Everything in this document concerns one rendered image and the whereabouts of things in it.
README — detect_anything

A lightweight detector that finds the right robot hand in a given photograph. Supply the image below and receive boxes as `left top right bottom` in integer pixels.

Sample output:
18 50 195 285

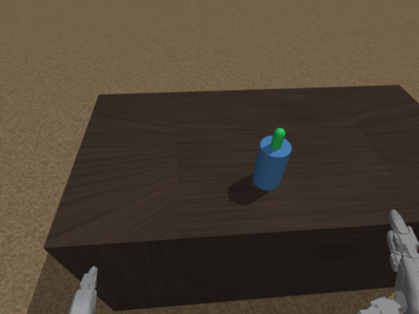
354 209 419 314

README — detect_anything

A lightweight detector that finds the bottle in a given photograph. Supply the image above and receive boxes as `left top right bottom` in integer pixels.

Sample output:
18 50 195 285
253 128 292 190

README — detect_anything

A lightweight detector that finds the left robot hand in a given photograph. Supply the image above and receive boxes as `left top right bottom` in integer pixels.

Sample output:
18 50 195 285
68 266 98 314

